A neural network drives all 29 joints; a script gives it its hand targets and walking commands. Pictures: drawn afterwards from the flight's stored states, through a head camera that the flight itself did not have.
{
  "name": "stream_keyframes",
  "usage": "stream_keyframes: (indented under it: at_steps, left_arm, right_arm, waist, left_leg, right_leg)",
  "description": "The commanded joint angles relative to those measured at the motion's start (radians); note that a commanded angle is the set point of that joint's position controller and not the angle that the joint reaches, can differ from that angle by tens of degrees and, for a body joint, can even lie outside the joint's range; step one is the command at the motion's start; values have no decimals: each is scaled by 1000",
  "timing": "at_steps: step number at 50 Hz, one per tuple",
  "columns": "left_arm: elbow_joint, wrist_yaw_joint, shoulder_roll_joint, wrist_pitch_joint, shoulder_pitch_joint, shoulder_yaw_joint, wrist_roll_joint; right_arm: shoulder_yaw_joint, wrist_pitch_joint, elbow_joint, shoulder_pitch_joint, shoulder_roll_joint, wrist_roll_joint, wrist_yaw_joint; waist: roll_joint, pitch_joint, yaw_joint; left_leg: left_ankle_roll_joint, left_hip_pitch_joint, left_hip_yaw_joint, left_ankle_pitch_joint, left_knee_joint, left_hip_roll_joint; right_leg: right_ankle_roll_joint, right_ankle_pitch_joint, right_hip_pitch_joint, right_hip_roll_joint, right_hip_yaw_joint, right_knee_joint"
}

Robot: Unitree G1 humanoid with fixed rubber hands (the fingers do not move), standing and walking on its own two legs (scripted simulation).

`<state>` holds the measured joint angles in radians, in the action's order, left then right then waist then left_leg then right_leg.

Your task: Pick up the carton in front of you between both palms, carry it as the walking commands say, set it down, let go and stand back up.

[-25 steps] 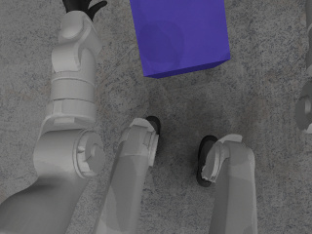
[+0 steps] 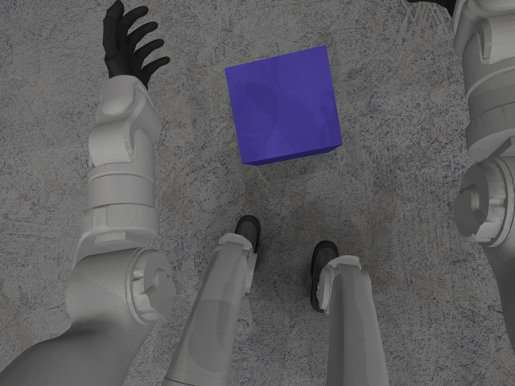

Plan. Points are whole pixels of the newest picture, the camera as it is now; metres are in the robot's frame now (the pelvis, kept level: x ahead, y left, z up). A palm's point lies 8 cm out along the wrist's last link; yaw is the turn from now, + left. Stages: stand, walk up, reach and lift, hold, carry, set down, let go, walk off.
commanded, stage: let go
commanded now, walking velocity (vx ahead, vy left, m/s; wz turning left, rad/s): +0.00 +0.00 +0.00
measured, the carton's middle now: (284, 116) +0.51 +0.06 -0.49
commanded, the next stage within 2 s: stand in 1.50 s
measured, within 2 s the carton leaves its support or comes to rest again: neither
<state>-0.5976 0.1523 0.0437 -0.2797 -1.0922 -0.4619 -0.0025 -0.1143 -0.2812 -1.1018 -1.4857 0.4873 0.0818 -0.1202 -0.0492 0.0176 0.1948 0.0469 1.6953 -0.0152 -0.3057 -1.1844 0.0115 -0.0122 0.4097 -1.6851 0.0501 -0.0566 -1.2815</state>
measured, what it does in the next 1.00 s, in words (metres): rises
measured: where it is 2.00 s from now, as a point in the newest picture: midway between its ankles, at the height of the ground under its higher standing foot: (281, 274)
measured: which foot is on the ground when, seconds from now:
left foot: down 0.00-1.00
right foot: down 0.00-1.00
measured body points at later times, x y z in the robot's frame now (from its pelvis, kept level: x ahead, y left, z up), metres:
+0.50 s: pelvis +0.05 +0.03 +0.11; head +0.26 +0.01 +0.50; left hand +0.37 +0.26 +0.01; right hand +0.44 -0.17 -0.01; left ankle +0.10 +0.14 -0.58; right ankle +0.06 -0.10 -0.58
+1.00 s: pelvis +0.11 +0.00 +0.15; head +0.16 +0.00 +0.60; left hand +0.28 +0.24 +0.08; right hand +0.31 -0.22 +0.07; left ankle +0.10 +0.14 -0.58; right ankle +0.06 -0.10 -0.58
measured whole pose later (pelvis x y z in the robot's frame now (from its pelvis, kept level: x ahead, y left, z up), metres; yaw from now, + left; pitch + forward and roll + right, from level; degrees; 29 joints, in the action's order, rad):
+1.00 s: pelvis +0.11 +0.00 +0.15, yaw +0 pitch +5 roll +1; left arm -0.42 -0.08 0.21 -0.04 0.22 -0.02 -0.02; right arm -0.07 -0.03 -0.51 0.13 0.19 0.03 -0.01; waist 0.01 0.03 0.04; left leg 0.02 0.30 -0.06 -0.24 -0.45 0.02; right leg -0.01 0.31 -0.25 0.02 -0.03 -0.47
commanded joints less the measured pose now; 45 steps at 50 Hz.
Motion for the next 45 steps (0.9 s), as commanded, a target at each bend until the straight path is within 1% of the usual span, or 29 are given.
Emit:
stream_keyframes:
  at_steps: [1, 3, 5, 8, 10, 11, 13, 16, 18, 21, 24, 28, 31, 33, 36, 39, 45]
  left_arm:
    - [105, -18, 78, 31, -130, -4, 33]
    - [117, -37, 74, 43, -66, 0, 56]
    - [137, -62, 77, 60, 16, 12, 77]
    - [171, -111, 100, 87, 165, 52, 98]
    - [194, -149, 127, 106, 252, 86, 104]
    - [203, -167, 142, 113, 289, 101, 106]
    - [210, -199, 171, 124, 358, 130, 106]
    - [196, -236, 192, 141, 472, 178, 92]
    - [182, -253, 197, 153, 553, 215, 75]
    - [166, -267, 202, 174, 676, 268, 42]
    - [177, -270, 204, 199, 788, 314, 13]
    - [220, -257, 205, 228, 931, 361, -15]
    - [266, -246, 216, 243, 1040, 396, -30]
    - [293, -239, 220, 251, 1112, 414, -33]
    - [313, -231, 226, 259, 1182, 431, -40]
    - [319, -227, 239, 263, 1226, 434, -44]
    - [281, -228, 259, 260, 1277, 417, -30]
  right_arm:
    - [-53, 31, 92, -229, 64, 37, 2]
    - [-88, 42, 118, -159, 39, 63, 14]
    - [-122, 52, 169, -71, 1, 85, 35]
    - [-156, 69, 276, 92, -82, 100, 86]
    - [-167, 80, 358, 204, -145, 97, 132]
    - [-166, 86, 399, 253, -171, 93, 153]
    - [-158, 97, 471, 341, -209, 81, 188]
    - [-137, 116, 545, 479, -244, 63, 221]
    - [-125, 130, 571, 576, -257, 53, 231]
    - [-108, 154, 582, 721, -261, 41, 228]
    - [-98, 185, 579, 854, -254, 33, 211]
    - [-81, 228, 578, 1018, -236, 17, 189]
    - [-67, 253, 580, 1136, -223, -1, 177]
    - [-60, 267, 586, 1212, -221, -9, 169]
    - [-49, 283, 602, 1310, -222, -17, 159]
    - [-29, 290, 619, 1392, -223, -27, 150]
    - [9, 280, 659, 1536, -222, -45, 127]
  waist:
    - [-159, -1023, 41]
    - [-149, -1061, 31]
    - [-143, -1108, 19]
    - [-136, -1163, 0]
    - [-121, -1161, -10]
    - [-111, -1144, -10]
    - [-89, -1079, -10]
    - [-58, -957, -18]
    - [-39, -872, -27]
    - [-17, -749, -41]
    - [5, -654, -57]
    - [50, -569, -72]
    - [79, -520, -77]
    - [89, -481, -82]
    - [79, -403, -101]
    - [53, -328, -120]
    - [-4, -221, -161]
  left_leg:
    - [38, -560, 142, 358, 100, 60]
    - [35, -622, 141, 400, 127, 61]
    - [29, -674, 139, 448, 152, 62]
    - [19, -730, 131, 501, 190, 62]
    - [13, -758, 123, 505, 216, 60]
    - [9, -779, 119, 497, 232, 59]
    - [-2, -835, 111, 472, 268, 56]
    - [-14, -953, 91, 430, 320, 44]
    - [-19, -1043, 73, 399, 356, 34]
    - [-18, -1156, 46, 353, 410, 21]
    - [-15, -1247, 19, 333, 460, 11]
    - [-4, -1367, -9, 371, 503, 3]
    - [4, -1448, -19, 430, 531, 1]
    - [7, -1494, -22, 470, 550, 2]
    - [7, -1519, -21, 489, 585, 8]
    - [2, -1523, -15, 480, 627, 18]
    - [-13, -1540, -2, 442, 707, 37]
  right_leg:
    - [19, -354, 676, 34, 38, 169]
    - [21, -410, 727, 39, 41, 203]
    - [25, -486, 797, 45, 40, 233]
    - [32, -620, 915, 44, 29, 280]
    - [38, -673, 973, 39, 16, 313]
    - [42, -668, 988, 37, 12, 333]
    - [49, -607, 989, 36, 13, 380]
    - [53, -446, 941, 36, 29, 456]
    - [52, -335, 902, 34, 42, 503]
    - [46, -214, 875, 28, 56, 561]
    - [37, -161, 891, 26, 63, 598]
    - [22, -150, 940, 24, 66, 632]
    - [13, -171, 1001, 22, 64, 665]
    - [9, -194, 1055, 22, 64, 692]
    - [11, -237, 1151, 15, 60, 736]
    - [17, -293, 1250, 2, 52, 776]
    - [33, -439, 1436, -19, 32, 843]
